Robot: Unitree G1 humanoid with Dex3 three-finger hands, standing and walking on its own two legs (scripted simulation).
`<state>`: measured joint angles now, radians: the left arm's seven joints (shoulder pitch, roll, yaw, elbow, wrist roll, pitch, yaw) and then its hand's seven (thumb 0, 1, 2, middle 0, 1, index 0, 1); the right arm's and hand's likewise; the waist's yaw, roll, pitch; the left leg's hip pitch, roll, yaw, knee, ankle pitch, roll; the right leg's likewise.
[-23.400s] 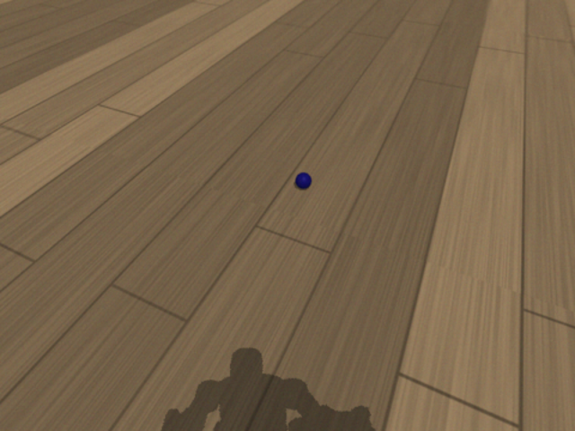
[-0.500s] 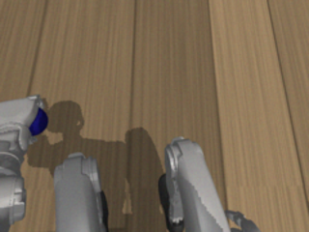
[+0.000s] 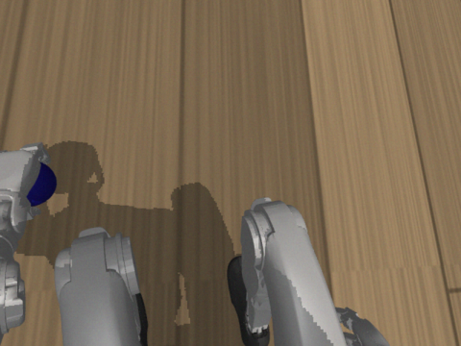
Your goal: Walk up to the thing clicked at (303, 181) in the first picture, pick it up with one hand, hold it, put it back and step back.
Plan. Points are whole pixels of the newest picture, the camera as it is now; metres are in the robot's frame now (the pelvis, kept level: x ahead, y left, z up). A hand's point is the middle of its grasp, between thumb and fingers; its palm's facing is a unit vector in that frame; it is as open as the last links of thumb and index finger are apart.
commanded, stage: rest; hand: left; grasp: from above
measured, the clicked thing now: (29, 183) +0.42 +0.29 -0.21
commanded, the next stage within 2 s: open in 1.08 s
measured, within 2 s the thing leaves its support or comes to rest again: rests again in 1.78 s
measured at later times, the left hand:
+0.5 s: hand (36, 187) +0.42 +0.29 -0.24, palm faces -0.45 -0.13 -0.88, open 10.7 cm
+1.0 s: hand (42, 186) +0.43 +0.29 -0.26, palm faces -0.44 -0.14 -0.89, open 10.7 cm
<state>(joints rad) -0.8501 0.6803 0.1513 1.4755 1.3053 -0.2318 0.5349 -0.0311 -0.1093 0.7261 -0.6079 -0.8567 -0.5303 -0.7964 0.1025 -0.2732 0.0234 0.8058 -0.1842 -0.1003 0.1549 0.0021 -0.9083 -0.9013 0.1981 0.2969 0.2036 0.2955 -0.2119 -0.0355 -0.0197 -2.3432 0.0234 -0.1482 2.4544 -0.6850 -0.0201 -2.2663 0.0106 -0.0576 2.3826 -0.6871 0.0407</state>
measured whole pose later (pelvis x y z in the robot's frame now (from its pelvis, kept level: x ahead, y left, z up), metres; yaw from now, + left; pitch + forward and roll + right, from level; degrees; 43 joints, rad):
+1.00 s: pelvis +0.01 +0.01 -0.03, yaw -4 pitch +29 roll -11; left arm -0.90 0.81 0.21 1.67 1.30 -0.23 0.66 -0.03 -0.10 0.72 -0.60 -0.86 -0.52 -0.80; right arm 0.06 -0.30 0.15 0.80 -0.28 -0.21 0.29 0.00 -0.90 -0.90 0.20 0.30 0.20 0.30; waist -0.29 -0.08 0.09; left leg -2.37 0.02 -0.23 2.59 -0.74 -0.02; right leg -2.27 0.04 -0.12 2.46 -0.70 0.06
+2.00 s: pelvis +0.00 +0.01 -0.02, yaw -6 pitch +26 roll -12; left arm -0.92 0.90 0.18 1.73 1.28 -0.28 0.64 0.00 -0.46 1.00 -0.09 -1.06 -0.10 -1.05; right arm 0.07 -0.32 0.21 0.79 -0.31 -0.24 0.30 0.00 -0.89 -0.90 0.20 0.30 0.20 0.30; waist -0.31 -0.10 0.12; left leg -2.35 0.02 -0.26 2.59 -0.72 -0.02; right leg -2.23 0.05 -0.14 2.43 -0.68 0.07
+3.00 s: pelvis -0.02 +0.00 +0.02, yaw +1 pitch +29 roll -7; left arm -0.90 0.74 0.06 1.44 1.31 -0.34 0.40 0.00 -0.52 1.02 -0.09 -1.02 -0.09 -1.03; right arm 0.11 -0.33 0.07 0.73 -0.15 -0.03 0.13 0.00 -0.90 -0.90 0.20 0.30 0.20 0.30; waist -0.21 -0.05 -0.04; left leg -2.28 0.01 -0.16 2.39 -0.62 -0.02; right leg -2.19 0.00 -0.07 2.31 -0.63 0.03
